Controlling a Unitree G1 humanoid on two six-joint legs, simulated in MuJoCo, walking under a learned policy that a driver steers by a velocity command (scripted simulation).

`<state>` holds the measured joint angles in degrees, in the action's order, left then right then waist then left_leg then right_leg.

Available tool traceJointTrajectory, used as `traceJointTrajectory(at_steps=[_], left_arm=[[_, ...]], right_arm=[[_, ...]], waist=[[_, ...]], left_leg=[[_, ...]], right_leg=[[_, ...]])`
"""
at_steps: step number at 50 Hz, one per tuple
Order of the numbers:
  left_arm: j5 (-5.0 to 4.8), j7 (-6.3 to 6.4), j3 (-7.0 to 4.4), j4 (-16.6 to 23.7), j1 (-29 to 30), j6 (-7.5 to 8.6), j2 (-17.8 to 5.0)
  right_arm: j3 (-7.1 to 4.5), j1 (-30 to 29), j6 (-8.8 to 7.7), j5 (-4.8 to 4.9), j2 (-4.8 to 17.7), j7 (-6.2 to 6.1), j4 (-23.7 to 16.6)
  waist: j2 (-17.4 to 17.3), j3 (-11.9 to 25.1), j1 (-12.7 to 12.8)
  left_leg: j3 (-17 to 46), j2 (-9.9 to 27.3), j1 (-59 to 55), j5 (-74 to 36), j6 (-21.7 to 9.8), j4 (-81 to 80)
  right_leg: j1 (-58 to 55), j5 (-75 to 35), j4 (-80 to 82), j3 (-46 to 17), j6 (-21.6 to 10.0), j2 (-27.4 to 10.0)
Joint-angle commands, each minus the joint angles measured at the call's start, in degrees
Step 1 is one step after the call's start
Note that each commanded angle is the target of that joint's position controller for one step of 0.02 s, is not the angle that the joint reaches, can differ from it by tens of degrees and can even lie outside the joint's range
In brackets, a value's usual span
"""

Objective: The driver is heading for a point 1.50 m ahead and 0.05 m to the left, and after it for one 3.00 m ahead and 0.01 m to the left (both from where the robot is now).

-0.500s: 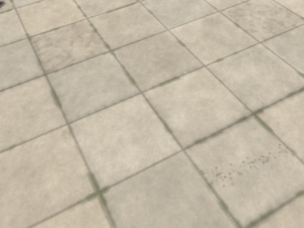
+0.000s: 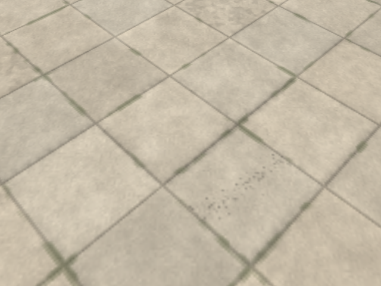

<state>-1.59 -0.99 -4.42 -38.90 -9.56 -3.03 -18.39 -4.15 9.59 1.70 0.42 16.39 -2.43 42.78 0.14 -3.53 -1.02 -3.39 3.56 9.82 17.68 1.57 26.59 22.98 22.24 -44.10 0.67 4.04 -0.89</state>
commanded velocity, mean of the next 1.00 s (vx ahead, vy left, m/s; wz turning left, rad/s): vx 0.00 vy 0.00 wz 0.06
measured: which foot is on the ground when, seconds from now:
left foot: down 0.00-0.06, up 0.08-0.44, down 0.46-0.70, up 0.72-0.98, down 1.00-1.00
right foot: up 0.00-0.04, down 0.06-1.00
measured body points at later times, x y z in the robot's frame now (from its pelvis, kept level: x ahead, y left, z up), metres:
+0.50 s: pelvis +0.01 -0.02 +0.00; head +0.02 -0.02 +0.44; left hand +0.22 +0.20 -0.10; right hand +0.08 -0.31 -0.11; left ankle +0.04 +0.12 -0.74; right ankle +0.01 -0.12 -0.74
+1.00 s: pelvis +0.01 +0.02 -0.01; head +0.04 +0.05 +0.44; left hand +0.10 +0.33 -0.12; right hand +0.22 -0.23 -0.09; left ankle +0.00 +0.13 -0.74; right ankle +0.01 -0.12 -0.74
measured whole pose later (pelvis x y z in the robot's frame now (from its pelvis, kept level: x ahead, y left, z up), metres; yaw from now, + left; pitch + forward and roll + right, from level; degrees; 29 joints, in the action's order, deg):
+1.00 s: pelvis +0.01 +0.02 -0.01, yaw +8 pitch +1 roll -1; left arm -0.8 1.4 -4.6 -40.9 -10.1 -1.1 -18.2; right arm -3.8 8.6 3.4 1.4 17.6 1.0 35.1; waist 1.1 -3.6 1.4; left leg -1.7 1.3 17.5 15.8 0.0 33.6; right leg 14.7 17.9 -32.7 9.5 1.8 -6.2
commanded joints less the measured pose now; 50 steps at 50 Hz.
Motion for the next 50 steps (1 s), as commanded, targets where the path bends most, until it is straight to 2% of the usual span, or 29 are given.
traceJointTrajectory(at_steps=[1, 2, 3, 4, 5, 6, 7, 9, 12, 15, 19, 22, 23, 24, 25, 27, 28, 31, 33, 34, 36, 37, 38, 39, 43, 46, 48, 49, 50], left_arm=[[0.26, -0.65, -1.49, 4.7, -0.8, 0.42, -5.0], [0.6, -0.18, -2.14, 4.0, -3.3, 0.32, -6.1], [0.45, 0.7, -3.52, 4.2, -5.9, 0.32, -10.3], [1.7, 1.16, -4.61, 6.0, -6.4, 0.73, -17.5], [2.9, 0.49, -3.47, 5.7, -8.7, 2.09, -13.5], [2.78, 0.36, -2.83, 5.6, -5.7, 3.08, -11.9], [1.72, 0.7, -2.67, 5.5, -2.5, 3.44, -10.6], [0.75, 1.51, -1.83, 6.2, 1.4, 2.96, -9.0], [1.19, 2.27, -1.66, 6.6, 1.5, 2.44, -8.6], [1.67, 2.71, -0.83, 6.2, 1.9, 2.3, -6.7], [3.03, 1.86, 0.89, 3.7, 2.0, 2.53, -3.7], [2.73, 1.24, 1.4, 1.9, 2.5, 2.93, -3.9], [2.83, 1.3, 1.3, 1.0, 0.6, 3.29, -4.3], [3.53, 1.45, 0.93, 0.9, -1.5, 3.6, -5.3], [3.56, 1.75, 0.77, 1.3, -2.0, 3.71, -4.8], [3.07, 2.83, 0.44, 1.8, 2.0, 3.21, -4.4], [2.75, 3.17, 0.33, 1.9, 2.1, 2.69, -3.7], [2.52, 3.02, -0.28, 2.3, 0.9, 2.29, -3.1], [2.39, 2.58, -0.93, 2.0, -0.4, 2.52, -3.4], [2.4, 2.43, -1.4, 1.8, -1.2, 2.54, -4.4], [2.68, 2.35, -2.13, 1.8, -1.9, 2.72, -7.1], [3.03, 2.63, -1.69, 2.5, -2.0, 3.23, -6.1], [3.02, 2.91, -1.31, 3.0, -1.2, 3.67, -5.5], [2.49, 3.05, -1.35, 3.3, 1.3, 3.91, -5.6], [2.06, 3.33, -2.13, 2.3, 1.9, 2.86, -7.7], [1.18, 2.97, -2.77, 1.5, 0.2, 2.12, -9.4], [-0.08, 2.63, -2.83, 1.2, 1.1, 2.17, -9.6], [-0.24, 2.35, -2.46, 0.2, -1.0, 2.49, -8.0], [1.42, 1.97, -1.77, -0.2, -3.1, 2.78, -5.3]], right_arm=[[-3.0, -1.5, -0.86, 1.36, 11.5, 0.19, -2.8], [-2.65, 0.1, -1.45, 1.55, 10.2, 0.51, -1.9], [-2.15, 3.1, -2.08, -0.06, 8.2, 0.96, -1.3], [-0.59, 0.7, -2.44, -2.84, 4.2, 1.07, -5.0], [-1.36, -4.1, -2.41, -1.74, 7.0, 0.75, -5.4], [-1.76, -4.5, -2.02, -0.22, 8.1, 0.66, -5.5], [-1.99, -3.5, -1.69, -0.11, 8.3, 0.26, -4.6], [-2.44, -2.8, -1.27, -0.9, 8.9, -0.35, -4.0], [-2.0, -1.2, -1.46, -0.52, 7.0, -0.01, -3.8], [-1.14, -0.5, -1.24, -0.41, 5.5, 0.36, -2.9], [-0.21, -1.0, -1.39, -0.29, 4.5, 1.32, -2.7], [-0.03, 0.2, -2.01, -0.42, 5.0, 1.8, -2.4], [-0.22, -0.3, -2.19, -0.98, 6.9, 1.69, -3.1], [-0.84, -0.7, -2.29, -1.04, 10.8, 1.39, -4.2], [-1.68, -1.1, -2.22, -0.12, 13.1, 1.5, -3.4], [-0.94, -1.3, -2.47, -0.29, 9.5, 1.76, -3.7], [-0.87, -1.5, -2.58, -0.37, 9.4, 1.71, -4.1], [-1.27, -0.5, -2.42, 0.09, 9.9, 1.18, -5.0], [-1.31, -0.9, -1.82, 0.46, 9.2, 0.75, -6.3], [-1.16, -1.1, -1.55, 0.6, 8.4, 0.62, -7.1], [-0.88, 0.5, -0.94, 0.41, 6.7, 0.73, -8.2], [-1.59, -0.2, -0.68, 0.19, 8.3, 0.96, -8.6], [-2.35, 0.1, -0.3, 0.57, 9.4, 1.21, -8.4], [-2.25, 1.0, 0.25, 0.9, 8.3, 1.33, -8.0], [-0.53, -1.8, 0.78, 0.97, 4.4, 2.53, -9.6], [-0.79, -1.9, 0.91, 1.28, 5.7, 3.67, -11.0], [-1.45, 1.5, 1.36, 1.0, 6.4, 3.92, -10.4], [-2.21, 3.6, 1.53, 0.68, 7.8, 3.4, -9.8], [-3.72, 5.9, 1.47, 0.73, 12.6, 2.53, -10.0]], waist=[[-9.9, 6.4, 1.1], [-7.5, 7.0, 2.1], [2.3, 9.5, 2.3], [18.3, 10.7, 1.9], [10.2, 14.6, 6.3], [7.4, 10.8, 4.5], [5.1, 8.5, 2.9], [5.5, 6.9, 1.1], [6.8, 8.2, 0.6], [7.2, 9.4, 1.2], [8.3, 7.4, 2.6], [6.1, 4.2, 0.7], [4.0, 3.7, 1.2], [-1.2, 4.0, 3.5], [-7.7, 4.0, 5.1], [-10.4, 3.7, 3.0], [-11.3, 3.5, 3.0], [-10.0, 4.9, 2.4], [-5.4, 5.6, 2.3], [-0.9, 5.5, 2.1], [11.3, 5.8, 1.5], [10.8, 6.0, 2.5], [6.0, 5.9, 1.8], [3.6, 5.1, 0.4], [6.8, 5.6, 2.2], [8.9, 8.1, 2.9], [8.3, 8.6, 0.7], [6.1, 8.8, 0.1], [-4.3, 8.9, 0.2]], left_leg=[[6.0, 12.5, -4.4, -32.1, -10.4, 0.5], [3.6, 10.5, -1.1, -27.3, -7.6, 5.3], [-1.2, 6.5, 8.2, -14.4, -2.5, 16.9], [-2.1, -3.0, 25.3, 21.0, 2.9, 32.7], [7.3, -3.5, 25.9, 24.4, 2.9, 42.2], [8.3, -2.3, 26.8, 20.0, 2.2, 44.6], [8.4, -1.3, 26.9, 14.9, 1.8, 42.8], [8.5, -1.3, 23.8, 8.1, 2.3, 39.3], [7.8, -3.3, 21.1, 3.9, 3.4, 33.4], [7.0, -2.0, 17.2, 1.9, 4.0, 25.0], [5.7, -0.6, 7.1, 0.9, 3.1, 14.2], [4.2, -1.9, 0.4, -7.6, 0.9, -0.3], [6.8, -0.4, -0.6, -13.7, -0.2, -1.8], [11.6, 3.6, -0.3, -24.5, -2.1, -0.6], [14.6, 4.5, 3.7, -19.7, -5.5, -1.3], [20.3, 6.3, 8.6, -12.1, -7.8, -5.8], [21.4, 6.3, 9.1, -12.2, -7.9, -5.9], [22.4, 5.1, 9.0, -12.1, -7.7, -3.6], [19.8, 2.1, 11.4, -10.6, -5.9, 0.8], [16.5, -0.6, 13.9, -8.6, -4.1, 5.3], [7.5, -5.4, 20.6, 6.9, -0.4, 20.5], [7.8, -3.3, 23.8, 17.4, 0.8, 33.1], [9.1, -2.4, 25.0, 18.1, 1.3, 40.5], [9.5, -0.8, 25.4, 15.5, 1.7, 40.4], [3.7, -0.1, 19.1, 7.8, 2.8, 26.8], [0.5, -1.6, 13.0, 4.9, 1.7, 16.0], [-1.9, -3.5, 6.3, -3.4, -0.6, 4.9], [-0.9, -4.8, 0.4, -8.6, -2.4, -0.5], [9.9, 1.7, -8.9, -25.5, -6.0, -3.6]], right_leg=[[-5.6, -8.0, 12.9, 4.1, -2.7, 1.8], [-11.8, -14.3, 18.7, 3.2, -4.6, 2.9], [-22.9, -33.0, 20.9, -6.6, -7.8, -2.9], [-28.7, -53.4, 21.1, -30.7, -20.5, -20.0], [-25.9, -48.9, 23.0, -32.7, -26.2, -21.9], [-22.8, -43.5, 23.6, -27.2, -23.9, -18.8], [-20.2, -36.3, 23.9, -23.2, -20.5, -15.1], [-15.5, -32.1, 24.7, -19.9, -17.5, -11.4], [-14.7, -29.8, 25.1, -18.9, -17.4, -9.2], [-14.7, -25.6, 24.7, -17.1, -17.0, -9.3], [-8.8, -15.4, 25.7, -16.3, -16.7, -9.0], [-5.9, -8.5, 24.4, -15.4, -13.7, -7.4], [-6.0, -7.8, 22.8, -14.7, -11.3, -5.9], [-6.1, -5.4, 18.9, -12.0, -8.9, -2.5], [-7.3, -4.5, 17.0, -5.8, -6.4, 2.1], [-10.9, -6.4, 12.2, -2.4, -4.4, 3.1], [-11.0, -6.6, 11.5, -2.2, -4.7, 3.1], [-11.4, -7.1, 12.1, -2.2, -5.9, 2.5], [-13.2, -8.6, 15.2, -3.5, -7.3, 0.0], [-14.4, -9.6, 18.5, -6.5, -8.9, -3.0], [-17.2, -19.4, 25.9, -19.9, -17.7, -17.2], [-17.3, -27.9, 26.7, -23.6, -22.2, -22.8], [-16.9, -32.2, 26.3, -22.1, -23.1, -23.4], [-16.6, -31.6, 25.9, -17.2, -21.1, -21.1], [-16.8, -33.4, 24.7, -3.8, -17.1, -14.4], [-18.6, -35.3, 22.2, -1.4, -16.2, -15.8], [-16.7, -31.3, 18.0, 0.8, -13.4, -15.7], [-13.0, -25.2, 13.3, 3.3, -10.1, -13.9], [-2.2, -11.2, 1.5, 8.0, -4.8, -9.5]])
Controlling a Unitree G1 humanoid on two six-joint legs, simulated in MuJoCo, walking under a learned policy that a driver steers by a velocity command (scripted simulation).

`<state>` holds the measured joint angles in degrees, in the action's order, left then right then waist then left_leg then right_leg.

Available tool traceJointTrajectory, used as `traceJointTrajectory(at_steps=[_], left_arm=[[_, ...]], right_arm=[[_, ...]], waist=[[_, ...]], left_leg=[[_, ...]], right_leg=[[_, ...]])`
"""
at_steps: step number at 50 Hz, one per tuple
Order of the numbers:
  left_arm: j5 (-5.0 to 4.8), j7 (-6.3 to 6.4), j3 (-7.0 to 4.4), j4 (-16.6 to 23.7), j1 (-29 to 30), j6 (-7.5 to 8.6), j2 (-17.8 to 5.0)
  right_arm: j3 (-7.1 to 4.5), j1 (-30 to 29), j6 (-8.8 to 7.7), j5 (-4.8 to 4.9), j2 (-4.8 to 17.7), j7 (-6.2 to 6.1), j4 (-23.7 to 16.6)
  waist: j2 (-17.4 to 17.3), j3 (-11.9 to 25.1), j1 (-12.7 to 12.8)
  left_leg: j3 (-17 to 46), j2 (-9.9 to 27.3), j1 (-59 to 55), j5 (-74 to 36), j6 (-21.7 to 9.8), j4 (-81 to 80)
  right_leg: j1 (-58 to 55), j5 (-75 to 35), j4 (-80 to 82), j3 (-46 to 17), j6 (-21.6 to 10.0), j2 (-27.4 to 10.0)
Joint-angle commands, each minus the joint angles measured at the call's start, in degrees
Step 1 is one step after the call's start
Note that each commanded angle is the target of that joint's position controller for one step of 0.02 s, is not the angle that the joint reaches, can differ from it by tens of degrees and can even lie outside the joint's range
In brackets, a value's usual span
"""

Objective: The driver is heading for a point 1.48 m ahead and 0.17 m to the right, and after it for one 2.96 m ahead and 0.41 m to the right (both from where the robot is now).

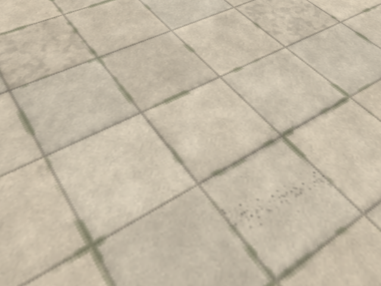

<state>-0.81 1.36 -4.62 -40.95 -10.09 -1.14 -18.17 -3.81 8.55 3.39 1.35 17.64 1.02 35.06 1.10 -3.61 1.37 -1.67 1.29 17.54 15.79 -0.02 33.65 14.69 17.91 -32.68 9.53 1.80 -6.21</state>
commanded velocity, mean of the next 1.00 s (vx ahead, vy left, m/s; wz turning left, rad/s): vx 0.02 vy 0.00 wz -0.21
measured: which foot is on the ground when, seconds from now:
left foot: down 0.00-1.00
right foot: down 0.00-0.00, up 0.02-0.38, down 0.40-0.66, up 0.68-1.00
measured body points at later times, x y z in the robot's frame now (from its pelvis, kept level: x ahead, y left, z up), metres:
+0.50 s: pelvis +0.00 +0.01 +0.00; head +0.03 +0.01 +0.45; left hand +0.12 +0.30 -0.10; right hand +0.18 -0.24 -0.10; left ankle +0.00 +0.11 -0.73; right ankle +0.01 -0.12 -0.73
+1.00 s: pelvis +0.00 +0.04 +0.02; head +0.03 +0.04 +0.47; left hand +0.24 +0.25 -0.08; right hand +0.02 -0.26 -0.08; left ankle +0.01 +0.13 -0.73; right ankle -0.05 -0.11 -0.66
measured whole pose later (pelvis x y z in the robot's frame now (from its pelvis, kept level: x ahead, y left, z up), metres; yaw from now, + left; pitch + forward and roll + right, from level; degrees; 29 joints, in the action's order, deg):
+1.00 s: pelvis +0.00 +0.04 +0.02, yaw -18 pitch +1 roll -1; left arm -1.5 0.1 -4.9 -37.8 -9.8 -3.2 -17.8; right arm -3.6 14.4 -0.7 -0.3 15.2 -2.1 38.7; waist 1.2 -1.9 -2.2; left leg -9.5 1.6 8.7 13.0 -3.0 20.0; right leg 27.8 20.2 -54.8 -1.6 5.6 -3.2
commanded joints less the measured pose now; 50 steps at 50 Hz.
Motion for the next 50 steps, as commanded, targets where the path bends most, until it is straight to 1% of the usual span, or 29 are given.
traceJointTrajectory(at_steps=[1, 2, 3, 4, 5, 6, 8, 10, 12, 15, 18, 20, 21, 22, 23, 26, 27, 29, 32, 33, 34, 35, 36, 37, 38, 39, 42, 46, 50], left_arm=[[3.22, -0.3, -0.29, 5.9, 0.7, 1.06, -2.9], [2.08, 0.22, -1.18, 6.5, 5.7, 1.09, -5.7], [0.68, 0.42, -1.48, 6.4, 5.8, 0.79, -6.4], [0.73, 0.87, -1.76, 5.2, 4.3, 0.52, -6.6], [1.33, 1.35, -2.07, 4.6, 3.7, 0.35, -7.2], [1.5, 1.3, -2.14, 3.5, 2.0, 0.22, -7.2], [0.89, 0.8, -1.62, 1.8, -0.8, 0.13, -5.6], [0.54, 0.5, -0.56, 1.3, -0.3, -0.03, -3.1], [0.7, -0.06, 0.51, 1.4, 1.3, -0.06, -1.2], [0.17, -0.48, 0.21, 2.0, 2.5, -0.09, -3.8], [0.0, -0.46, -0.05, 2.0, 0.9, 0.35, -5.0], [0.73, -0.4, -0.22, 2.7, 0.6, 0.74, -6.9], [0.66, -0.23, -1.0, 3.0, 0.6, 0.81, -10.0], [-0.3, -0.28, -1.45, 2.4, -0.2, 0.71, -9.9], [-0.36, -0.37, -1.41, 2.9, -0.4, 0.73, -8.9], [0.52, 0.04, -1.4, 3.8, -0.6, 1.15, -8.7], [0.64, 0.01, -1.47, 4.1, -0.9, 1.54, -8.8], [0.03, 0.08, -2.04, 4.2, -0.1, 1.68, -9.9], [-1.67, 0.84, -2.32, 5.8, 5.1, -0.8, -9.4], [-1.45, 0.98, -1.96, 6.4, 4.8, -1.33, -7.8], [-0.43, 0.84, -0.98, 7.0, 2.3, -1.54, -3.9], [-0.02, 1.04, -1.55, 7.8, 1.0, -1.1, -5.8], [0.19, 0.92, -2.74, 6.9, -0.5, -0.71, -9.1], [-0.34, 0.69, -3.44, 5.4, -1.1, -0.86, -9.9], [-0.51, 0.87, -3.5, 4.0, -2.4, -1.29, -8.9], [-0.49, 0.97, -3.3, 3.8, -1.9, -1.56, -8.0], [-1.0, 0.36, -2.4, 5.4, 1.0, -1.67, -5.5], [-0.8, -0.84, -1.44, 8.6, 6.0, -1.46, -4.8], [-0.53, -1.9, -0.84, 10.3, 8.0, -0.35, -3.8]], right_arm=[[-5.05, 6.8, -0.87, -1.74, 18.1, -1.36, -4.6], [-4.28, 8.4, -2.36, -3.26, 14.9, -0.67, -4.5], [-3.54, 6.0, -3.45, -3.07, 13.4, -0.56, -4.0], [-3.32, 2.8, -3.85, -1.87, 11.9, -0.87, -3.9], [-2.72, 0.3, -3.71, -0.89, 10.1, -1.25, -4.3], [-1.95, -1.5, -3.53, -0.81, 8.8, -1.68, -4.4], [-0.75, -1.9, -3.55, -1.7, 6.0, -2.18, -4.2], [0.31, -1.9, -3.82, -2.19, 3.4, -2.34, -3.0], [0.75, -1.5, -3.92, -2.7, 2.6, -2.28, -1.6], [0.2, -0.6, -3.8, -3.27, 5.2, -1.69, 0.4], [-0.48, -1.9, -3.32, -1.86, 7.2, -1.93, 1.2], [-0.78, 0.8, -3.43, -1.61, 7.1, -2.43, 2.3], [-0.97, 2.4, -3.75, -2.51, 6.8, -2.63, 1.7], [-0.92, 1.2, -3.8, -2.95, 5.8, -2.93, 1.0], [-0.97, -1.2, -3.62, -2.86, 5.1, -3.23, 0.5], [-0.91, -3.3, -2.73, -2.12, 1.9, -3.27, -1.1], [-1.02, -3.3, -2.82, -1.95, 1.7, -2.91, -1.4], [-1.33, -2.3, -3.35, -1.37, 2.3, -2.28, -1.5], [-1.65, 3.2, -4.32, -1.05, 1.9, -1.14, 0.8], [-2.33, 5.2, -4.23, -1.35, 3.6, -0.99, 1.4], [-3.58, 5.2, -3.77, -2.2, 9.0, -1.47, 0.6], [-3.66, 3.7, -3.77, -3.98, 10.7, -1.19, -0.6], [-2.71, 2.7, -4.39, -4.03, 8.3, -1.27, -1.9], [-2.02, 0.3, -4.81, -3.53, 6.1, -1.51, -1.9], [-1.93, -1.9, -5.04, -2.8, 5.7, -1.82, -2.3], [-1.83, -2.2, -5.21, -2.28, 5.5, -2.27, -2.2], [-1.79, 1.3, -4.59, -2.59, 5.5, -3.43, -1.3], [-2.72, 6.6, -4.22, -1.82, 7.8, -3.93, 0.1], [-3.42, 7.3, -5.25, -1.32, 9.2, -3.14, 0.9]], waist=[[-20.0, 8.6, -2.1], [-11.5, 12.5, -6.6], [-9.4, 9.6, -4.4], [-7.4, 7.7, -2.5], [-6.9, 6.8, -1.6], [-7.5, 7.7, -0.4], [-7.6, 10.3, 0.2], [-7.6, 10.2, -0.2], [-8.8, 9.0, -1.5], [-9.5, 5.5, -3.1], [-7.8, 3.3, -1.5], [-4.0, 4.2, -1.7], [1.7, 5.6, -3.8], [6.4, 6.7, -3.5], [8.0, 6.4, -2.2], [13.1, 6.0, -1.0], [13.2, 6.3, -0.6], [9.9, 7.1, -1.1], [8.6, 9.4, -3.8], [6.1, 10.0, -3.7], [-8.1, 8.9, -1.5], [-17.8, 6.7, -1.2], [-12.4, 5.6, -0.9], [-7.6, 4.0, 0.4], [-5.8, 3.0, 1.2], [-6.1, 2.8, 0.5], [-7.5, 4.8, -1.8], [-8.2, 5.1, -5.7], [-7.2, 2.6, -6.3]], left_leg=[[32.4, 20.4, -19.9, -39.6, -16.8, -12.0], [33.5, 21.8, -17.0, -35.2, -22.0, -13.7], [28.1, 18.6, -14.5, -30.1, -19.5, -14.1], [24.0, 14.9, -12.6, -24.7, -15.9, -14.0], [22.3, 13.0, -11.5, -23.3, -13.8, -13.9], [19.3, 11.7, -9.6, -26.1, -13.1, -13.8], [15.4, 10.3, -9.2, -28.4, -12.9, -13.7], [12.4, 8.9, -9.1, -25.4, -12.1, -13.9], [11.1, 8.4, -7.6, -19.4, -11.7, -14.7], [13.4, 10.2, -5.2, -10.1, -12.8, -15.8], [14.4, 10.8, -5.6, -10.4, -12.2, -13.3], [12.2, 8.6, -6.6, -11.3, -8.6, -9.6], [8.3, 4.6, -5.6, -8.5, -6.2, -6.3], [3.1, 0.5, -5.5, -6.6, -3.7, -3.5], [-0.2, -1.9, -4.7, -4.5, -1.8, 0.6], [1.2, -5.3, 4.1, 8.4, -0.8, 8.2], [3.0, -5.2, 6.6, 15.4, -1.0, 11.3], [5.2, -3.6, 8.5, 16.9, -0.8, 10.3], [2.1, -4.8, -3.4, -1.4, 0.3, -7.4], [3.8, -2.2, -9.5, -6.3, -0.4, -11.4], [17.4, 9.5, -15.0, -10.7, -5.0, -15.5], [29.9, 21.0, -10.0, -16.6, -14.3, -18.4], [30.2, 22.2, -8.2, -17.7, -17.7, -18.9], [23.6, 19.0, -7.5, -16.5, -15.6, -17.6], [18.0, 15.4, -8.2, -14.5, -12.9, -17.1], [15.1, 14.3, -9.9, -17.7, -12.0, -16.5], [8.2, 12.6, -14.1, -25.8, -12.9, -16.0], [11.0, 16.1, -19.4, 3.3, -13.7, -22.7], [8.8, 18.1, -19.4, 8.0, -13.0, -25.9]], right_leg=[[23.3, 21.4, -25.2, -1.6, 2.7, 4.8], [23.7, 23.2, -35.1, -11.9, 2.8, 5.5], [24.5, 18.4, -37.1, -13.5, 1.9, 4.6], [24.4, 13.0, -35.5, -13.9, 1.6, 3.7], [24.1, 9.1, -33.6, -14.4, 1.8, 3.4], [20.8, 6.0, -34.3, -13.5, 2.4, 3.9], [16.2, 2.2, -32.9, -12.4, 3.3, 4.2], [12.5, 0.1, -23.8, -12.3, 3.7, 3.0], [7.0, -0.2, -14.3, -12.0, 3.5, 2.0], [3.4, 2.7, -7.7, -10.5, 2.7, 2.8], [2.3, -1.5, 0.7, -9.0, 0.9, 4.0], [-0.4, -17.4, 5.4, -12.3, -1.1, 2.3], [-1.6, -28.3, 2.5, -15.5, -2.9, 0.0], [-0.1, -25.5, 3.9, -19.4, -6.0, -1.2], [0.8, -22.4, 6.8, -23.7, -8.2, -3.1], [-3.2, -21.9, 11.1, -34.3, -14.0, -8.1], [-5.1, -24.1, 11.4, -36.0, -15.1, -9.1], [-7.6, -26.9, 10.1, -35.8, -14.2, -8.8], [-3.5, -23.8, 6.4, -31.0, -9.4, -3.1], [1.0, -15.8, 3.5, -29.0, -6.8, -0.5], [11.6, -0.4, -8.4, -21.8, -2.5, 6.5], [18.1, 19.7, -21.1, -16.6, -0.1, 10.2], [18.8, 19.5, -31.9, -19.4, 0.9, 7.8], [19.6, 15.4, -35.7, -19.9, 1.3, 6.9], [20.6, 11.2, -36.1, -19.4, 2.0, 6.3], [22.1, 7.8, -36.9, -19.0, 2.7, 6.0], [21.8, 4.1, -33.8, -15.1, 4.9, 5.9], [24.7, 2.5, -25.3, -12.9, 4.9, 2.8], [24.2, 2.1, -18.6, -11.0, 2.7, 1.1]])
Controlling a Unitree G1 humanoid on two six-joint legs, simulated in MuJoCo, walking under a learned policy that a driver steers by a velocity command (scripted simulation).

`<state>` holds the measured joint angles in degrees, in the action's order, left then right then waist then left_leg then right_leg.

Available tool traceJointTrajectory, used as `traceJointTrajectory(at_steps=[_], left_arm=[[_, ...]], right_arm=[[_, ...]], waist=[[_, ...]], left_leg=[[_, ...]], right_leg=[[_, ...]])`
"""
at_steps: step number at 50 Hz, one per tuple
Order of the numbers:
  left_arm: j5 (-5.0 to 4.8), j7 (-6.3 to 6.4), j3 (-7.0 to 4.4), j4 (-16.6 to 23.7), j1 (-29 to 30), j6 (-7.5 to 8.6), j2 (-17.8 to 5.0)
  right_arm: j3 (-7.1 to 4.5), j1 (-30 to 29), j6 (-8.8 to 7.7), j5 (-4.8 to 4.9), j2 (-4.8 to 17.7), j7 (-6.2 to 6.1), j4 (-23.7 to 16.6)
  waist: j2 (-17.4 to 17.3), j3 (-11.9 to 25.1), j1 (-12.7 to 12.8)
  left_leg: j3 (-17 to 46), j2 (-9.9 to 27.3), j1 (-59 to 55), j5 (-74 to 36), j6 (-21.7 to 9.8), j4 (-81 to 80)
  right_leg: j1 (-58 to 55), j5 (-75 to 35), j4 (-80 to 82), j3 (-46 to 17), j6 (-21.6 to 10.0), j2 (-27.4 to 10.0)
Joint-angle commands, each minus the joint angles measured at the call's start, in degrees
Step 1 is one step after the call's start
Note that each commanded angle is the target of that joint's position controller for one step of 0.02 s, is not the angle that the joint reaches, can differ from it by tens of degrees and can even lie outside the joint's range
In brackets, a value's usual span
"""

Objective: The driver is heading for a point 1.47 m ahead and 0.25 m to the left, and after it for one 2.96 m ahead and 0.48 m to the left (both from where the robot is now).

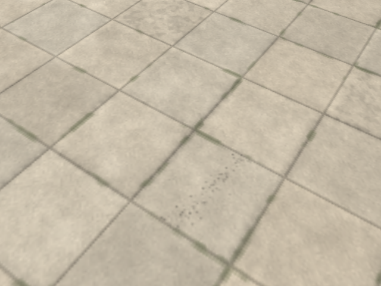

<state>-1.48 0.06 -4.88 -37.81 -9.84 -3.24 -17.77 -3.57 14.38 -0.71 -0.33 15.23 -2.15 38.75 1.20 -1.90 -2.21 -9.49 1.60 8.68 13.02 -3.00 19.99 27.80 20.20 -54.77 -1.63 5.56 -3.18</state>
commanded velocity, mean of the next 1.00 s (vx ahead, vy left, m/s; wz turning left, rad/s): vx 0.44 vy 0.00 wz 0.29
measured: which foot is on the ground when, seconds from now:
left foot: down 0.00-0.20, up 0.22-0.66, down 0.68-1.00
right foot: up 0.00-0.18, down 0.20-0.70, up 0.72-1.00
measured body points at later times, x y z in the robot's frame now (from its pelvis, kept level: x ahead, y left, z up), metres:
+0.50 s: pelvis +0.15 -0.08 -0.01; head +0.18 -0.08 +0.44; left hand +0.17 +0.21 -0.12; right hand +0.33 -0.33 -0.12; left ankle +0.29 +0.10 -0.68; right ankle +0.05 -0.17 -0.75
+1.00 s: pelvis +0.42 +0.00 +0.00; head +0.45 +0.02 +0.45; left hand +0.52 +0.31 -0.08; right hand +0.60 -0.24 -0.10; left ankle +0.38 +0.06 -0.75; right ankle +0.65 -0.13 -0.68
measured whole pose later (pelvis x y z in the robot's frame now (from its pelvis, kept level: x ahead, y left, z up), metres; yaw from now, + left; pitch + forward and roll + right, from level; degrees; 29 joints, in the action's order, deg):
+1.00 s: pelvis +0.42 +0.00 +0.00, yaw +22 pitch +1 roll +0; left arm 0.9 0.5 -2.4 -36.6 -5.5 5.4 -17.7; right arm -3.5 17.3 -2.8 1.1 16.4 0.2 40.4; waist 2.0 -2.9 -3.4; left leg 7.0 -7.2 9.6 11.4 -5.4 20.3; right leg 38.7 3.1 -44.5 -6.2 4.5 -6.0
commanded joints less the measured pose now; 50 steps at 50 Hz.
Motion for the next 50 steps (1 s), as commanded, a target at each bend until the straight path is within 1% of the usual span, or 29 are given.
traceJointTrajectory(at_steps=[1, 4, 6, 8, 9, 10, 11, 12, 13, 14, 15, 17, 21, 23, 27, 29, 31, 33, 34, 35, 36, 37, 38, 39, 40, 41, 44, 47, 50], left_arm=[[0.09, -0.88, -0.36, 7.4, 8.1, 2.02, -3.8], [0.0, -1.4, 0.7, 7.0, 7.5, 3.19, -1.5], [0.1, -1.71, 0.76, 6.2, 6.4, 4.01, -2.0], [0.31, -1.96, 0.28, 3.8, 1.4, 4.64, -2.8], [0.28, -1.62, -0.64, 1.6, -4.2, 4.64, -4.5], [0.48, -0.95, -1.9, -0.2, -12.3, 4.63, -7.4], [1.94, -0.13, -2.8, 0.1, -17.1, 4.93, -13.8], [2.02, -0.11, -3.12, 0.9, -15.5, 5.98, -13.9], [1.3, -0.34, -1.66, 0.9, -12.5, 6.84, -9.3], [0.69, -0.64, -0.57, 0.8, -9.4, 7.46, -6.0], [0.75, -0.78, -0.1, 0.7, -6.5, 7.75, -4.5], [1.77, -0.57, 0.17, 0.4, -4.3, 8.69, -2.9], [2.3, 0.23, -0.41, -1.3, -5.4, 9.78, -3.6], [2.04, 0.59, -0.61, -1.9, -5.7, 9.66, -4.5], [1.19, 1.12, -1.31, -4.4, -9.7, 8.83, -7.0], [0.82, 1.24, -1.52, -5.2, -10.4, 8.02, -8.0], [0.6, 1.64, -1.93, -5.3, -10.2, 7.12, -9.9], [0.31, 1.97, -2.24, -4.9, -9.6, 6.14, -11.6], [-0.18, 2.05, -1.96, -4.4, -8.4, 6.25, -11.3], [1.35, 1.85, -0.4, -2.8, -11.2, 7.03, -6.0], [1.46, 1.07, 1.63, 0.1, -13.9, 9.05, -1.7], [-0.12, 0.22, 0.36, 1.3, -6.4, 10.79, -7.4], [-1.34, -0.1, 0.48, 2.9, -3.3, 11.53, -7.6], [-0.24, 0.3, 0.7, 2.6, -3.2, 11.83, -6.6], [1.14, 0.58, 0.33, 2.0, -3.8, 11.5, -7.0], [1.6, 0.47, 0.13, 1.6, -5.1, 10.76, -7.2], [2.7, 0.61, 0.62, 1.7, -5.6, 9.09, -5.6], [2.75, 0.79, 1.59, 3.9, 1.5, 8.84, -3.5], [1.99, 0.16, 2.17, 5.2, 8.4, 9.42, -2.4]], right_arm=[[-3.82, 1.7, -1.43, 0.52, 11.9, 0.29, -2.5], [-3.68, 2.6, -2.23, 1.1, 11.7, 1.65, -0.7], [-3.54, 2.6, -2.35, 2.0, 12.3, 2.74, 0.6], [-3.2, 0.7, -1.93, 3.36, 12.7, 3.41, 1.3], [-2.37, 0.8, -1.98, 3.22, 10.9, 3.58, 1.9], [-0.77, -0.8, -2.41, 2.22, 7.2, 3.85, 1.5], [0.9, -3.4, -3.16, 0.5, 2.3, 3.98, -2.2], [-0.67, -2.2, -3.67, 2.4, 7.1, 3.37, -2.1], [-1.59, -1.9, -3.52, 3.49, 10.0, 3.4, -1.9], [-1.85, -1.4, -3.27, 3.33, 10.4, 3.57, -1.4], [-2.02, -1.4, -3.12, 2.61, 10.0, 3.35, -0.7], [-1.86, 0.1, -2.52, 2.33, 8.2, 3.42, 0.5], [-0.9, -1.2, -1.95, 2.09, 4.8, 3.45, 0.0], [-0.23, -5.0, -2.07, 1.8, 3.7, 3.97, -1.4], [0.88, -12.9, -2.36, 1.77, 2.1, 5.71, -4.7], [0.74, -14.6, -2.4, 1.91, 2.7, 6.48, -6.1], [-0.18, -13.0, -2.04, 1.92, 4.7, 6.73, -6.6], [-2.35, -3.3, -1.37, 2.19, 8.9, 6.31, -5.0], [-4.07, 5.5, -0.91, 2.2, 11.7, 5.38, -3.1], [-5.22, 10.4, -0.14, 2.09, 15.9, 4.04, -1.7], [-5.23, 7.8, -1.23, 1.73, 19.0, 4.17, -3.8], [-3.84, 7.9, -2.01, 1.42, 13.8, 4.42, -4.1], [-3.2, 5.6, -2.62, 1.34, 11.7, 4.41, -3.6], [-2.82, 1.7, -3.0, 1.62, 10.6, 4.43, -3.8], [-2.33, -1.3, -3.23, 1.38, 8.8, 4.24, -4.4], [-2.04, -3.0, -3.28, 0.66, 8.4, 3.93, -5.2], [-2.27, -2.8, -3.65, 1.0, 9.3, 3.09, -4.1], [-2.55, -0.6, -3.27, 1.3, 10.6, 2.05, -2.8], [-2.69, 2.1, -2.58, 1.72, 11.2, 1.58, -1.8]], waist=[[-7.1, 0.4, -2.8], [-6.7, -0.5, -2.2], [-7.4, -0.9, -1.0], [-6.5, -0.1, 3.1], [-5.4, 2.4, 5.8], [-2.0, 7.2, 9.9], [12.7, 10.6, 10.6], [8.5, 8.9, 10.7], [7.1, 4.9, 9.0], [8.3, 1.5, 7.0], [7.4, -0.6, 5.4], [6.6, -2.4, 3.2], [3.2, -2.7, 2.8], [2.9, -4.0, 3.9], [1.3, -6.5, 6.5], [1.6, -5.8, 6.0], [3.9, -1.7, 3.7], [5.4, 5.2, -2.2], [3.7, 9.4, -7.5], [-6.6, 13.7, -6.5], [-15.1, 22.7, -1.5], [-7.0, 21.6, -5.7], [-4.6, 12.8, -4.0], [0.9, 7.2, -0.5], [0.5, 5.0, 1.5], [-1.3, 4.0, 3.1], [-2.5, 2.7, 4.0], [-3.7, 1.0, 1.6], [-5.2, 1.2, -1.6]], left_leg=[[15.4, 17.9, -10.4, 10.4, -9.8, -12.6], [12.0, 16.2, -5.9, 7.5, -9.7, -12.9], [11.3, 15.5, -3.3, 5.7, -9.8, -11.6], [10.1, 14.4, 2.5, 2.7, -8.7, -6.5], [8.8, 12.6, 7.6, -0.7, -7.0, -1.1], [4.8, 8.3, 14.6, -0.5, -3.4, 11.4], [2.4, 1.1, 32.3, 19.3, 1.8, 33.8], [12.1, -0.7, 38.4, 22.2, 2.4, 45.3], [15.2, 1.8, 40.3, 17.1, 1.8, 48.3], [14.9, 3.2, 40.5, 11.7, 1.6, 47.7], [15.2, 3.9, 39.8, 6.9, 1.9, 46.4], [16.0, 4.2, 35.9, -0.6, 2.7, 45.6], [15.9, 3.4, 35.2, -8.7, 4.5, 38.2], [13.4, 3.2, 32.9, -13.7, 4.3, 29.7], [8.8, 2.9, 32.2, -14.8, 2.0, 19.8], [6.9, 1.7, 31.2, -11.9, 0.0, 16.9], [3.6, -1.8, 25.5, -6.9, -2.4, 16.7], [2.2, -5.8, 11.9, -2.7, -5.6, 16.3], [4.0, -6.8, -3.1, -6.0, -8.0, 11.9], [21.2, 3.1, -21.9, -3.8, -12.4, 10.9], [56.1, 17.1, -33.5, 6.3, -23.9, 2.0], [54.8, 16.4, -31.3, 9.2, -20.7, -3.3], [46.5, 14.6, -22.9, 6.9, -18.2, -4.4], [40.3, 11.7, -13.7, 0.9, -16.0, -4.7], [35.8, 9.5, -7.7, -5.0, -15.1, -5.3], [33.6, 8.2, -3.0, -8.6, -14.9, -6.6], [28.3, 6.2, 4.9, -16.6, -15.2, -8.1], [24.4, 3.0, 8.1, -14.5, -12.8, -7.6], [24.4, 1.6, 8.5, -8.3, -10.2, -5.7]], right_leg=[[10.4, -0.3, 5.3, 0.6, -1.8, -2.2], [2.1, 1.5, 13.5, 2.4, -4.5, -0.9], [-4.1, 1.4, 19.5, 4.2, -6.1, 0.6], [-15.6, -6.1, 29.1, 6.8, -7.7, 2.8], [-25.7, -7.4, 30.8, 6.7, -8.6, 3.9], [-37.7, -7.5, 31.7, 0.2, -10.2, -1.3], [-48.4, -4.8, 35.7, -22.5, -16.0, -16.9], [-41.4, 1.2, 39.9, -31.3, -22.7, -22.9], [-38.4, 5.2, 41.2, -25.3, -21.3, -20.2], [-35.2, 6.4, 42.9, -19.2, -18.9, -16.6], [-32.3, 2.6, 44.5, -15.0, -17.1, -14.5], [-27.6, -11.5, 46.0, -6.9, -14.9, -11.8], [-25.9, -24.0, 47.2, 2.9, -14.6, -10.4], [-24.8, -24.6, 48.1, 6.6, -13.9, -9.5], [-28.5, -29.4, 47.6, 10.3, -13.4, -11.7], [-32.3, -38.5, 44.3, 11.9, -12.8, -12.5], [-35.3, -58.7, 37.1, 13.3, -11.9, -12.8], [-34.2, -70.1, 21.8, 13.7, -11.0, -12.3], [-26.1, -63.9, 8.9, 14.7, -9.3, -10.3], [-6.8, -24.1, -10.7, 13.7, -6.6, -4.7], [10.6, 14.2, -28.4, 2.5, -4.5, 6.8], [15.7, 10.8, -29.8, -6.3, -5.6, 3.6], [17.1, 5.7, -25.5, -5.5, -6.7, 1.4], [15.0, 2.3, -19.9, -4.7, -6.7, -1.1], [11.8, -0.1, -15.4, -4.7, -6.1, -2.8], [8.5, -1.8, -14.1, -4.8, -5.4, -3.6], [6.2, -5.0, -7.8, -2.5, -2.3, -3.6], [6.1, -15.5, 5.0, -1.3, -0.6, -2.0], [1.5, -24.2, 17.9, -0.7, -0.3, 1.4]])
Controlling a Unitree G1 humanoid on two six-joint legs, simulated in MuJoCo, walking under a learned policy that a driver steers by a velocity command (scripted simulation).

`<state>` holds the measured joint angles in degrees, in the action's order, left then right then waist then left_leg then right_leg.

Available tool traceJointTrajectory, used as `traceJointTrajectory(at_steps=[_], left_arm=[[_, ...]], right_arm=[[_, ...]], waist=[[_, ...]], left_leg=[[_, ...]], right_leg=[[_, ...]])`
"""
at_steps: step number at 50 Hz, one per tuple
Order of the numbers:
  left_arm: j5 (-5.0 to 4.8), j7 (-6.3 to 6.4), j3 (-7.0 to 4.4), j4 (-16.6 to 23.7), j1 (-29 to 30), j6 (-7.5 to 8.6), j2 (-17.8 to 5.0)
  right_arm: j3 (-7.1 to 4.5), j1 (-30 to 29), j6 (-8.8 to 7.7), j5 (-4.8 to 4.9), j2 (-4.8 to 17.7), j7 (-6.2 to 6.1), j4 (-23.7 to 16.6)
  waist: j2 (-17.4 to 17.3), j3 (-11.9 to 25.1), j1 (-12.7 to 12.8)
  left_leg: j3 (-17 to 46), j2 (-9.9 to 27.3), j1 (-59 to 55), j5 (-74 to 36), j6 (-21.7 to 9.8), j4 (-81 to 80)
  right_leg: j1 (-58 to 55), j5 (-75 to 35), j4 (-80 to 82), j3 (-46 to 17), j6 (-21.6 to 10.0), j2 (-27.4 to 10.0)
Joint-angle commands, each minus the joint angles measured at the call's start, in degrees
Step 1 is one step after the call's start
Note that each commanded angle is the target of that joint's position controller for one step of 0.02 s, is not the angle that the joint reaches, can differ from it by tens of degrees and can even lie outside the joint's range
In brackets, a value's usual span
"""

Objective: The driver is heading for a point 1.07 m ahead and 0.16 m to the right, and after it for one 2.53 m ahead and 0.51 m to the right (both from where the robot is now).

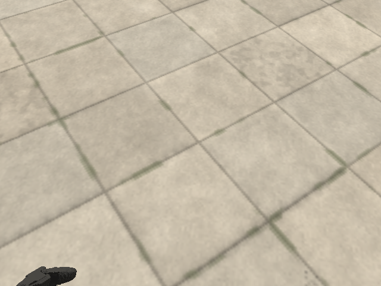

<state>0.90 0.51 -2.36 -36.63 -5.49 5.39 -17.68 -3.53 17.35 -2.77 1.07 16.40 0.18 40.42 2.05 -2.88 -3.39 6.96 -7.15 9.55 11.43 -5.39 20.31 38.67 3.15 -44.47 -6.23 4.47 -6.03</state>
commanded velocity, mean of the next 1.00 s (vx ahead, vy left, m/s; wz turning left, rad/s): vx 0.50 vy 0.00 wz -0.24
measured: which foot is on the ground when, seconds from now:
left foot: down 0.00-0.18, up 0.20-0.62, down 0.64-1.00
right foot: up 0.00-0.14, down 0.16-0.64, up 0.66-1.00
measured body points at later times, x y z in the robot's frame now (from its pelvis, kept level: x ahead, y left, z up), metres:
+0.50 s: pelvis +0.27 -0.06 +0.00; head +0.30 -0.07 +0.45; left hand +0.28 +0.22 -0.11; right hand +0.49 -0.29 -0.08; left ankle +0.41 +0.11 -0.70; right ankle +0.24 -0.15 -0.75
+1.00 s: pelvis +0.51 -0.05 +0.00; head +0.54 -0.06 +0.44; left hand +0.79 +0.12 -0.09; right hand +0.44 -0.34 -0.12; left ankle +0.46 +0.08 -0.75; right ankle +0.62 -0.25 -0.69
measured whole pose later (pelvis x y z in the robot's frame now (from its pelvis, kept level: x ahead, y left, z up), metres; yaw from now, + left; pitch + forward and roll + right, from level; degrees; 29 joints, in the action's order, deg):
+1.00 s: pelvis +0.51 -0.05 +0.00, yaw -19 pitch +1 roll +2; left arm -1.2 -1.8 -3.2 -35.8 -8.0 1.7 -17.7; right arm -4.0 19.4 -4.8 0.2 17.0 0.1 47.5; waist 2.9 -2.2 -5.3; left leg -8.3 -1.3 -0.7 15.4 -0.5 13.6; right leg 39.4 1.6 -44.5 -2.4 0.6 -5.5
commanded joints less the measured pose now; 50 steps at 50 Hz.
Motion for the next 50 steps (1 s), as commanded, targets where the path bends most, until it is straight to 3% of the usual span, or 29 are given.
traceJointTrajectory(at_steps=[1, 3, 6, 7, 8, 9, 10, 11, 12, 13, 14, 15, 17, 19, 22, 27, 29, 31, 32, 33, 34, 35, 36, 37, 38, 41, 45, 50], left_arm=[[-0.82, -0.58, -0.45, 4.4, 5.5, 1.04, -2.9], [-1.33, -1.15, -1.0, 4.9, 6.5, 1.56, -4.4], [-1.46, -1.94, -1.91, 3.6, 2.6, 2.16, -6.1], [-1.3, -1.83, -2.36, 2.8, -0.5, 2.31, -6.5], [-0.76, -1.53, -3.17, 1.7, -5.5, 2.55, -8.0], [-0.04, -1.3, -3.61, 1.0, -13.6, 2.61, -10.6], [-0.02, -2.08, -5.13, -2.0, -17.6, 1.97, -15.7], [-1.98, -2.7, -3.78, -1.6, -17.6, 1.86, -9.8], [-2.11, -2.55, -2.87, -1.0, -14.5, 1.5, -6.6], [-1.28, -2.46, -2.55, -0.3, -12.4, 0.97, -6.3], [-1.17, -2.36, -2.33, -0.3, -11.3, 0.61, -5.9], [-0.81, -2.07, -2.01, -0.3, -11.1, 0.57, -5.3], [-1.24, -1.66, -1.87, -0.9, -11.8, 0.42, -4.8], [-1.85, -1.02, -2.28, -1.6, -12.8, 0.1, -6.1], [-2.17, -0.08, -3.05, -2.5, -14.2, -0.81, -8.4], [-2.74, 0.49, -3.24, -3.9, -17.7, -2.24, -8.4], [-2.76, 0.61, -3.45, -3.9, -17.1, -2.68, -8.5], [-2.53, 0.57, -2.95, -3.4, -15.7, -2.93, -6.5], [-1.93, 0.34, -1.93, -2.4, -14.6, -2.7, -3.6], [-2.32, 0.51, -0.72, -1.0, -19.5, -2.22, 0.5], [-3.37, 0.65, -1.1, -0.3, -21.7, -1.96, -3.2], [-3.53, 0.66, -2.17, -1.1, -18.6, -2.26, -6.8], [-2.94, 0.57, -2.43, -0.9, -15.3, -2.62, -7.3], [-2.37, 0.42, -2.51, -0.7, -13.6, -2.73, -6.5], [-2.23, 0.12, -2.64, -0.2, -12.7, -2.94, -5.8], [-2.38, -0.67, -2.0, 1.1, -11.1, -3.63, -2.9], [-2.09, -1.44, -1.3, 3.2, -6.6, -3.42, -1.9], [-2.25, -3.22, -0.63, 6.2, 2.4, -2.83, -1.2]], right_arm=[[-2.83, 0.3, -0.33, 0.4, 10.3, -0.82, -3.0], [-2.77, 1.6, 0.07, 0.7, 10.0, -0.95, -2.3], [-2.41, 1.8, 0.27, 0.08, 8.8, -1.02, -1.5], [-2.26, 1.3, 0.36, -0.06, 8.4, -0.86, -1.5], [-1.56, 1.7, 0.26, -0.37, 6.4, -0.6, -1.5], [-0.36, 3.2, 0.25, -1.32, 3.6, -0.61, -2.4], [0.44, 11.9, -0.51, 0.35, 1.0, -0.56, -2.6], [-0.18, 9.5, -0.91, 0.59, 6.5, -0.64, -2.1], [-0.92, 1.2, -1.18, 0.63, 9.2, -0.53, -3.3], [-0.61, -3.4, -1.64, -0.34, 8.4, -0.63, -4.4], [-0.6, -5.8, -2.27, -1.41, 7.5, -0.54, -5.4], [-0.59, -5.7, -2.66, -1.81, 6.6, -0.35, -5.6], [-0.16, -5.0, -2.79, -2.0, 5.0, -0.18, -5.5], [0.43, -7.1, -2.68, -2.05, 3.7, -0.18, -5.9], [1.26, -13.2, -3.05, -1.64, 2.2, 0.26, -6.6], [0.6, -19.1, -3.91, -0.69, 4.0, 0.92, -7.6], [-0.12, -18.2, -4.31, -0.43, 5.4, 0.89, -7.5], [-1.33, -11.5, -4.55, -0.62, 7.0, 0.34, -5.8], [-2.24, -3.9, -4.61, -1.36, 9.5, -0.24, -4.9], [-3.34, 2.0, -3.76, -2.03, 13.9, -0.58, -3.9], [-3.28, 3.7, -3.14, -1.12, 12.4, 0.03, -2.5], [-2.2, 1.1, -3.07, -0.72, 8.2, 0.07, -3.0], [-1.6, -1.3, -2.94, -0.85, 6.2, 0.07, -3.1], [-1.17, -3.4, -2.89, -1.26, 4.9, 0.14, -2.8], [-0.87, -4.6, -2.95, -1.64, 4.0, 0.11, -2.4], [-1.3, -5.1, -3.62, -1.47, 4.7, 0.08, -1.0], [-2.04, -4.7, -3.66, -1.33, 7.4, -0.13, 0.9], [-2.47, -1.4, -2.8, -0.36, 10.3, -0.35, 3.4]], waist=[[-6.4, 2.4, -1.1], [-7.3, 2.8, -1.2], [-10.0, 3.5, 0.7], [-10.4, 4.0, 2.6], [-9.0, 7.4, 4.9], [-2.1, 16.0, 7.5], [18.2, 19.6, 3.6], [11.2, 15.9, 5.5], [5.2, 8.2, 6.9], [0.6, 5.3, 6.7], [-0.5, 2.5, 6.0], [1.0, 3.0, 4.8], [3.7, 4.2, 3.9], [3.7, 3.9, 4.2], [3.5, 2.8, 6.1], [3.7, 2.6, 7.5], [4.7, 2.7, 6.0], [4.5, 5.1, 2.1], [0.9, 10.9, -1.7], [-12.6, 17.8, -1.1], [-19.0, 16.8, -0.4], [-12.4, 9.5, -0.9], [-8.8, 5.0, -0.5], [-7.4, 2.9, 0.6], [-8.1, 1.6, 1.6], [-8.4, 1.1, 2.5], [-6.0, 0.7, 1.9], [-4.9, -1.2, -1.1]], left_leg=[[9.3, 10.9, 6.9, -5.5, -7.6, -5.4], [13.0, 12.4, 3.2, -3.4, -7.1, -2.3], [15.5, 16.2, -3.0, -5.8, -5.7, 2.2], [14.7, 15.6, -3.3, -10.5, -4.8, 4.9], [12.0, 12.6, -2.9, -16.7, -3.3, 12.8], [7.6, 8.9, 2.7, -8.7, -1.2, 29.1], [0.6, 0.0, 24.2, 18.4, 3.7, 48.1], [3.2, 3.8, 32.7, 20.0, 3.8, 53.5], [2.0, 6.5, 34.9, 14.4, 3.5, 54.0], [0.1, 8.0, 33.7, 10.8, 3.4, 52.1], [-0.4, 9.4, 33.5, 8.3, 3.7, 48.1], [-0.4, 10.5, 30.6, 6.3, 4.0, 44.5], [-1.9, 10.4, 27.7, 6.0, 5.4, 38.1], [-3.4, 9.5, 25.9, 5.9, 7.0, 30.5], [-3.8, 8.0, 21.2, -4.0, 8.3, 18.5], [-2.1, 5.6, 14.4, -10.7, 8.1, 8.9], [-1.8, 5.8, 10.7, -8.4, 6.8, 6.7], [-2.3, 7.3, -0.2, -7.6, 4.3, 2.8], [3.8, 14.4, -12.1, -4.7, 1.1, 3.6], [22.7, 26.5, -28.4, 4.5, -5.9, 1.1], [37.3, 31.9, -28.1, 17.6, -9.6, -3.0], [31.7, 29.4, -22.0, 19.9, -8.0, -4.4], [23.1, 26.5, -16.3, 13.4, -6.2, -4.9], [17.5, 24.1, -11.8, 7.1, -5.4, -6.2], [13.1, 22.5, -8.6, 1.9, -4.9, -7.4], [4.5, 21.0, -4.2, -6.9, -5.5, -10.7], [-3.4, 20.9, -4.9, -14.8, -5.8, -11.9], [-10.2, 21.2, -7.7, -16.2, -3.7, -11.4]], right_leg=[[-10.3, -7.9, 9.7, 3.7, 0.7, 5.0], [-11.0, -6.4, 13.4, 2.0, 0.0, 5.5], [-13.1, -1.9, 15.3, 2.4, -3.2, 4.5], [-17.1, -0.7, 17.3, 3.9, -4.9, 5.1], [-25.1, 0.0, 18.2, 3.8, -7.3, 4.5], [-38.7, 0.4, 17.6, -7.3, -11.5, -4.3], [-54.7, 12.8, 24.8, -35.6, -22.3, -14.7], [-54.2, 27.5, 29.4, -43.2, -22.2, -15.2], [-48.0, 26.2, 29.7, -34.6, -19.8, -12.7], [-42.2, 19.3, 29.9, -28.2, -18.5, -9.7], [-38.2, 12.1, 30.4, -24.2, -18.6, -7.6], [-36.2, 6.8, 31.0, -21.0, -18.0, -5.5], [-34.9, 0.5, 31.9, -17.2, -18.3, -3.3], [-32.3, -3.1, 32.4, -14.6, -19.1, -2.8], [-28.2, -2.1, 32.5, -12.0, -17.8, -1.3], [-27.9, 2.5, 29.3, -15.5, -15.9, -1.7], [-28.5, 3.7, 27.0, -18.2, -14.8, -2.2], [-26.0, 2.9, 20.5, -17.2, -12.4, 0.6], [-20.7, 5.8, 8.2, -13.6, -10.4, 3.5], [-5.0, 23.7, -9.1, -4.7, -6.8, 11.1], [5.2, 31.6, -20.2, -2.6, -5.9, 8.4], [7.8, 26.5, -25.0, -3.5, -5.3, 5.6], [7.2, 22.2, -25.6, -2.1, -4.8, 4.0], [6.0, 18.8, -24.3, -1.5, -4.5, 2.6], [4.5, 16.5, -22.9, -1.4, -4.3, 1.2], [2.6, 12.4, -20.2, 0.4, -3.4, -0.2], [2.9, 3.0, -9.5, 1.3, -2.7, -0.7], [-0.8, -4.6, 4.4, 5.4, -4.9, 0.7]])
